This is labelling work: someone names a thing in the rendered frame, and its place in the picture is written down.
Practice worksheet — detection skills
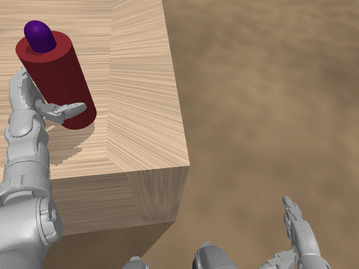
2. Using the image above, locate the right robot hand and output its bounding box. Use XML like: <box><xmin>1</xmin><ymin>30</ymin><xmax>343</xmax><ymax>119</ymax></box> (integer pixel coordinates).
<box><xmin>258</xmin><ymin>195</ymin><xmax>321</xmax><ymax>269</ymax></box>

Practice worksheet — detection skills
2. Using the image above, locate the bottle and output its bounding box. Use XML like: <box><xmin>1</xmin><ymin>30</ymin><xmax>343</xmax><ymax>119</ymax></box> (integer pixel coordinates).
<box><xmin>16</xmin><ymin>20</ymin><xmax>96</xmax><ymax>130</ymax></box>

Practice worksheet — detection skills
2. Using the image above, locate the left robot arm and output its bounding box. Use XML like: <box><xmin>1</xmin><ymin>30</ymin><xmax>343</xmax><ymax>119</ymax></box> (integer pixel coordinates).
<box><xmin>0</xmin><ymin>109</ymin><xmax>63</xmax><ymax>269</ymax></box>

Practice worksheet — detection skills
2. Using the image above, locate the left robot hand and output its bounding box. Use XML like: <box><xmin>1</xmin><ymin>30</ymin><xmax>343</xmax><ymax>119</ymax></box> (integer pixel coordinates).
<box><xmin>9</xmin><ymin>65</ymin><xmax>87</xmax><ymax>124</ymax></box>

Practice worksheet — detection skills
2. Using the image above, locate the right robot arm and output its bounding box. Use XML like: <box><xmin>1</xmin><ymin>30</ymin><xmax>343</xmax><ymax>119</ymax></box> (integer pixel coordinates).
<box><xmin>297</xmin><ymin>255</ymin><xmax>331</xmax><ymax>269</ymax></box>

